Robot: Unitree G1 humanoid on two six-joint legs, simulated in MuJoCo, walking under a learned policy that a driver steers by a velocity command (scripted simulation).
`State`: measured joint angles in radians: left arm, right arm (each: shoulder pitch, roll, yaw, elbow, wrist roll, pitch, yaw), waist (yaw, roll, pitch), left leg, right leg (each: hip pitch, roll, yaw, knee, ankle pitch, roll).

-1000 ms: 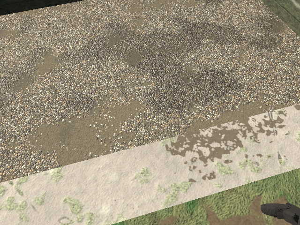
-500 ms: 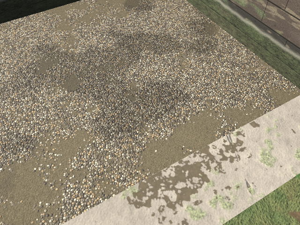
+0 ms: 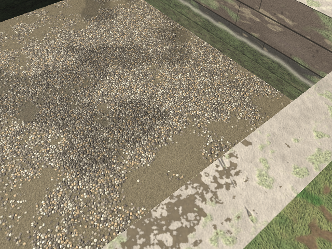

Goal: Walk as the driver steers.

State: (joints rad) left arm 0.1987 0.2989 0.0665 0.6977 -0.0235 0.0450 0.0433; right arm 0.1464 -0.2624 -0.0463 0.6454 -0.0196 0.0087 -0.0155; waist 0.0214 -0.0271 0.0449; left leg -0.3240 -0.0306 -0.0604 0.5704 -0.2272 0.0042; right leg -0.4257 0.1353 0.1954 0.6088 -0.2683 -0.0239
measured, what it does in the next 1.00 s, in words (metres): steps on the spot, turning left: right foot, then left foot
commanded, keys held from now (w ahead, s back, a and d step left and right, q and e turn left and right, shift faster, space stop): q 1.00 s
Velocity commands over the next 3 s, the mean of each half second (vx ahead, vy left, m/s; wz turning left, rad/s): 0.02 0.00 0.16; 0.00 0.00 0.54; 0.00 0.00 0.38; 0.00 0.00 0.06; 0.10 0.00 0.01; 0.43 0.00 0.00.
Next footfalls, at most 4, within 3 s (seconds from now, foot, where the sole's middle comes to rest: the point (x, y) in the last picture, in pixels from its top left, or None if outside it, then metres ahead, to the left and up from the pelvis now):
0.34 right None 0.00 -0.13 -0.77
0.72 left None -0.03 0.12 -0.77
1.18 right None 0.03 -0.10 -0.77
1.52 left None -0.16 0.09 -0.77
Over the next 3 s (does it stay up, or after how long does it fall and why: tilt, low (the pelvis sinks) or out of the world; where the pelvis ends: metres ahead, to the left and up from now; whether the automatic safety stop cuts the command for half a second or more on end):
stays up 0.07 0.14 -0.01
